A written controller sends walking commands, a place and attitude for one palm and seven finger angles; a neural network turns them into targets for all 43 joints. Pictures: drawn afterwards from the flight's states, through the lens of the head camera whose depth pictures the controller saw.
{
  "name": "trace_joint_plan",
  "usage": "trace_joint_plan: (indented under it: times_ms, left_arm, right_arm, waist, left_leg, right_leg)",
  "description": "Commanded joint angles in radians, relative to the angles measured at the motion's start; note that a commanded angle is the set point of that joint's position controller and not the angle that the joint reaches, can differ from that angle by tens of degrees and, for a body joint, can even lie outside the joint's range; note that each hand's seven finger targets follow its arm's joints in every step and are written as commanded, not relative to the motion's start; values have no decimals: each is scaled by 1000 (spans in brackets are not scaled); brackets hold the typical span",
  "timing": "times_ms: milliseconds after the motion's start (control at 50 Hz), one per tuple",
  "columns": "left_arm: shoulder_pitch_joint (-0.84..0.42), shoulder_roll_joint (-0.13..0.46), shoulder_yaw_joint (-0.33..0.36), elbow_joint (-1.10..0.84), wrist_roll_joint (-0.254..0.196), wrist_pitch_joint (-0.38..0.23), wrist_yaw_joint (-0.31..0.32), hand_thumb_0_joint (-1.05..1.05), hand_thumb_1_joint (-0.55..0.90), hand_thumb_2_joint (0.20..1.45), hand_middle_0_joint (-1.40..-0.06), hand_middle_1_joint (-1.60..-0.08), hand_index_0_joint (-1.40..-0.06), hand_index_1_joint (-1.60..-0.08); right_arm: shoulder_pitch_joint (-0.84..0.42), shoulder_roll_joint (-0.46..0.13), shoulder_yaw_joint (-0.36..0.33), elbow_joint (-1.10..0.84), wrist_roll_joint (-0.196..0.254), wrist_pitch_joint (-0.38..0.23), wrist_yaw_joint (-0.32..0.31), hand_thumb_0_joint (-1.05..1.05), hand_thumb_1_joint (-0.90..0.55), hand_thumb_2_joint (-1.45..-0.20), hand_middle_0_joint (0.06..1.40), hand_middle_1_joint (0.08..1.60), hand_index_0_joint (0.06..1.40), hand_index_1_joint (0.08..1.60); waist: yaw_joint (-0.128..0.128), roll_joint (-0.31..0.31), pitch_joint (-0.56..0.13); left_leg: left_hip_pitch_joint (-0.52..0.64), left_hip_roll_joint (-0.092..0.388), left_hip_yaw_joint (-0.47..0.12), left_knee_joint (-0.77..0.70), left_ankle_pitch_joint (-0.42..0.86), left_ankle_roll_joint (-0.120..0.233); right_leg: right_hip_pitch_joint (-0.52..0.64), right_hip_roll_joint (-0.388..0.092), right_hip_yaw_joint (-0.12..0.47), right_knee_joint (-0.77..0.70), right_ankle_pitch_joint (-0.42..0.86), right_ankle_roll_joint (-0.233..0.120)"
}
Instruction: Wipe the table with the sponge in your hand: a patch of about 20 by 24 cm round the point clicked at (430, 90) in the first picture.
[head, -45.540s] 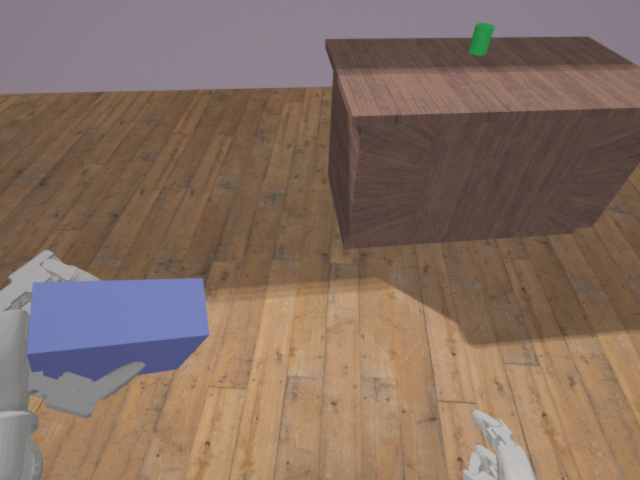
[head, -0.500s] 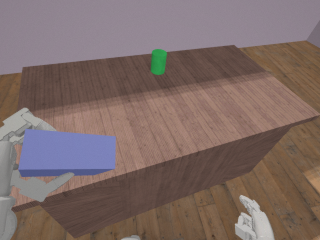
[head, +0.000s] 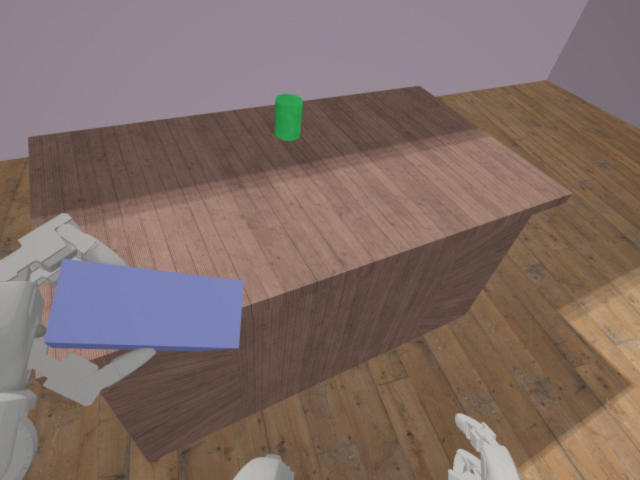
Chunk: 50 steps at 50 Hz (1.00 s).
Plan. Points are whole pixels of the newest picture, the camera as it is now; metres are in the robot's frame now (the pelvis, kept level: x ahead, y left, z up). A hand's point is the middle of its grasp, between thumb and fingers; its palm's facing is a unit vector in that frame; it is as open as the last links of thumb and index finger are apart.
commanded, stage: step back with the hand held close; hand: left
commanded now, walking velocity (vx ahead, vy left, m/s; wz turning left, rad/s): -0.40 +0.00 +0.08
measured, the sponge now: (170, 317) +0.22 +0.18 +0.16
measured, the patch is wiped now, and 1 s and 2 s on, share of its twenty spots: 1.00 1.00 1.00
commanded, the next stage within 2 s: stop stepping back and stand still in 0.10 s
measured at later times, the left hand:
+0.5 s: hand out of the picture +0.04 +0.27 +0.18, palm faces +0.42 -0.81 -0.42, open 10.0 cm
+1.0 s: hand out of the picture -0.09 +0.27 +0.17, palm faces +0.46 -0.81 -0.37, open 10.0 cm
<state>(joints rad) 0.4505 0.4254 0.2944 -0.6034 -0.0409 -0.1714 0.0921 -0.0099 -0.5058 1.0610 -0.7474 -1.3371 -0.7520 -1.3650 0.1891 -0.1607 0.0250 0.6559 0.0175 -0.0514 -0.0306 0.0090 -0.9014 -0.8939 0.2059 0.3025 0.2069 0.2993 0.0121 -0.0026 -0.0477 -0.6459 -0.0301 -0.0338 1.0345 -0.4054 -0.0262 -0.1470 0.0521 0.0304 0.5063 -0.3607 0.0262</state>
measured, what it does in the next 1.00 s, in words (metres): walks backwards: left foot, then right foot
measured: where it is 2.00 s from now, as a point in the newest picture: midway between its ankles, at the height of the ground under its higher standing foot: outside the picture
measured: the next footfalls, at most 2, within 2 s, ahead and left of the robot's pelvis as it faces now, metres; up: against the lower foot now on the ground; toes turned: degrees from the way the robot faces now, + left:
left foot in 0.10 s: +0.04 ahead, +0.10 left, +0.00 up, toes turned -3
right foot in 0.46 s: -0.10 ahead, -0.08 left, +0.00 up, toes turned -1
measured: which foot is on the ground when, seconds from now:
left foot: up 0.00-0.08, down 0.10-0.44, up 0.46-0.66, down 0.68-0.92, up 0.94-1.00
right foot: down 0.00-0.10, up 0.12-0.44, down 0.46-0.70, up 0.72-0.90, down 0.92-1.00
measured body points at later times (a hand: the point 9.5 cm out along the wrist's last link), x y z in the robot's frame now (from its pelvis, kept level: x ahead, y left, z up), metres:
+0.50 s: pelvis -0.16 +0.02 +0.00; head -0.19 +0.04 +0.45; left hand +0.01 +0.32 +0.21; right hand -0.01 -0.22 -0.08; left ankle -0.06 +0.11 -0.68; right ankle -0.14 -0.08 -0.73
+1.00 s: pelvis -0.28 +0.01 -0.02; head -0.32 +0.01 +0.43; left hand -0.12 +0.31 +0.19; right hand -0.13 -0.21 -0.12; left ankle -0.30 +0.14 -0.67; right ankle -0.21 -0.07 -0.72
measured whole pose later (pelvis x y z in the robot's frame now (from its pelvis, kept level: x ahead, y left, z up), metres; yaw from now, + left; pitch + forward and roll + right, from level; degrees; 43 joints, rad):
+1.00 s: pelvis -0.28 +0.01 -0.02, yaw +5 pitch -3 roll -3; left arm 0.38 0.37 0.33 -0.45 -0.04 -0.13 0.08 -0.01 -0.51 1.06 -0.75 -1.34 -0.75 -1.37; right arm 0.30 -0.21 0.02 0.67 0.04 -0.09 -0.02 0.01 -0.90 -0.89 0.20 0.30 0.20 0.30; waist 0.01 0.05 -0.05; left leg -0.50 0.02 -0.07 1.22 -0.46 0.03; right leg -0.41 0.05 -0.13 0.78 -0.33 -0.08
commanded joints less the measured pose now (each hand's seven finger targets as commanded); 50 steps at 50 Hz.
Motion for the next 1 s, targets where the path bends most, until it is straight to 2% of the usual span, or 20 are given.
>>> trace_joint_plan:
  times_ms: [0,40,60,80,120,260,360,420,440,480,560,620,680,700,720,760,840,880,940,980]
  left_arm:
    - [-240,157,153,-131,-28,-61,22,0,100,1300,-1200,-1600,-1200,-1600]
    - [-221,195,179,-123,-10,-71,26,0,100,1300,-1200,-1600,-1200,-1600]
    - [-179,164,173,-171,-22,-77,31,0,100,1300,-1200,-1600,-1200,-1600]
    - [-214,149,157,-224,-35,-84,31,0,100,1300,-1200,-1600,-1200,-1600]
    - [-78,152,198,-170,-39,-80,30,0,100,1300,-1200,-1600,-1200,-1600]
    - [53,165,200,-361,-7,-33,64,0,100,1300,-1200,-1600,-1200,-1600]
    - [-22,146,175,-182,-1,15,72,0,100,1300,-1200,-1600,-1200,-1600]
    - [-109,147,126,-75,14,14,33,0,100,1300,-1200,-1600,-1200,-1600]
    - [-167,130,112,-78,7,7,29,0,100,1300,-1200,-1600,-1200,-1600]
    - [-229,113,93,6,-13,8,3,0,100,1300,-1200,-1600,-1200,-1600]
    - [-280,158,100,-126,5,-21,12,0,100,1300,-1200,-1600,-1200,-1600]
    - [-172,164,159,-197,-9,-12,40,0,100,1300,-1200,-1600,-1200,-1600]
    - [-177,190,206,-263,-11,-20,56,0,100,1300,-1200,-1600,-1200,-1600]
    - [-193,199,204,-215,-3,-28,59,0,100,1300,-1200,-1600,-1200,-1600]
    - [-204,181,197,-159,0,-32,50,0,100,1300,-1200,-1600,-1200,-1600]
    - [-187,143,178,-35,-1,-41,27,0,100,1300,-1200,-1600,-1200,-1600]
    - [-160,83,123,11,-11,-21,12,0,100,1300,-1200,-1600,-1200,-1600]
    - [-143,88,125,22,-9,-13,13,0,100,1300,-1200,-1600,-1200,-1600]
    - [-246,157,138,-118,-17,-32,7,0,100,1300,-1200,-1600,-1200,-1600]
    - [-217,182,169,-152,-20,-44,0,0,100,1300,-1200,-1600,-1200,-1600]
  right_arm:
    - [-126,-137,-8,-207,-6,-7,-32,0,-900,-900,200,300,200,300]
    - [-104,-180,-31,-198,6,-7,-50,0,-900,-900,200,300,200,300]
    - [-122,-200,-55,-227,1,-27,-44,0,-900,-900,200,300,200,300]
    - [-99,-201,-72,-208,3,-51,-24,0,-900,-900,200,300,200,300]
    - [-47,-207,-94,-191,-14,-88,-12,0,-900,-900,200,300,200,300]
    - [-73,-190,-71,-204,3,-120,1,0,-900,-900,200,300,200,300]
    - [-59,-173,-50,-160,-15,-110,-36,0,-900,-900,200,300,200,300]
    - [-38,-175,-64,-144,-11,-74,-37,0,-900,-900,200,300,200,300]
    - [-55,-203,-70,-160,-8,-73,-30,0,-900,-900,200,300,200,300]
    - [-43,-203,-76,-167,28,-73,-16,0,-900,-900,200,300,200,300]
    - [-85,-180,-63,-181,21,-63,-24,0,-900,-900,200,300,200,300]
    - [-48,-155,-45,-187,18,-104,-45,0,-900,-900,200,300,200,300]
    - [-37,-178,-76,-227,12,-120,-58,0,-900,-900,200,300,200,300]
    - [-33,-154,-62,-197,8,-132,-52,0,-900,-900,200,300,200,300]
    - [-51,-151,-56,-174,4,-138,-34,0,-900,-900,200,300,200,300]
    - [-31,-176,-67,-133,20,-143,-12,0,-900,-900,200,300,200,300]
    - [-44,-192,-59,-184,21,-130,-11,0,-900,-900,200,300,200,300]
    - [-53,-186,-55,-196,17,-119,-14,0,-900,-900,200,300,200,300]
    - [-38,-198,-92,-214,29,-111,5,0,-900,-900,200,300,200,300]
    - [-76,-162,-62,-168,26,-97,8,0,-900,-900,200,300,200,300]
  waist:
    - [-59,-50,78]
    - [-59,140,22]
    - [-35,302,-48]
    - [-27,290,-95]
    - [-17,173,-195]
    - [-33,315,-69]
    - [-12,266,-95]
    - [-17,-164,-86]
    - [-38,-188,-92]
    - [-58,-343,20]
    - [-41,41,22]
    - [-33,37,-133]
    - [-21,373,-163]
    - [-63,428,-75]
    - [-60,362,50]
    - [-34,105,93]
    - [-33,168,28]
    - [-8,7,-16]
    - [-23,-405,-151]
    - [-48,-54,2]
  left_leg:
    - [125,81,-87,1,-99,8]
    - [285,49,-40,-509,308,29]
    - [429,242,-260,-607,712,106]
    - [453,339,-374,-642,776,135]
    - [552,319,-389,-597,807,144]
    - [223,209,-287,-837,-357,83]
    - [223,136,-184,-811,-245,18]
    - [261,-52,66,-14,-134,3]
    - [236,-49,-13,343,-58,17]
    - [111,38,-105,521,75,31]
    - [221,116,-20,142,-2,85]
    - [372,49,97,-383,-21,103]
    - [573,258,-101,-711,397,162]
    - [478,322,-251,-666,449,242]
    - [336,375,-385,-695,353,277]
    - [202,352,-274,-706,146,232]
    - [105,229,-108,-542,-135,165]
    - [38,134,-27,-239,-206,132]
    - [53,-10,-47,476,-53,47]
    - [116,76,-54,464,71,71]
  right_leg:
    - [-228,-333,26,-29,832,-172]
    - [-193,-218,-25,246,771,-96]
    - [-347,-93,-18,410,269,-51]
    - [-396,-17,64,531,-175,-49]
    - [-513,-1,73,629,-200,-22]
    - [-325,13,-45,511,-17,-8]
    - [-49,63,-118,78,-84,-51]
    - [-124,-192,43,-279,206,-176]
    - [-279,-357,194,-315,283,-257]
    - [-462,-360,214,-277,78,-223]
    - [-583,-342,152,-172,-47,-199]
    - [-394,-232,69,6,-54,-151]
    - [-492,9,-142,645,-121,-37]
    - [-581,-52,-44,669,-169,-29]
    - [-613,-100,68,698,-119,-35]
    - [-497,-105,31,633,-9,-35]
    - [-130,-43,-116,236,66,-21]
    - [9,-36,-120,43,81,-47]
    - [-168,-358,451,-207,111,-222]
    - [-490,-363,375,-217,-205,-242]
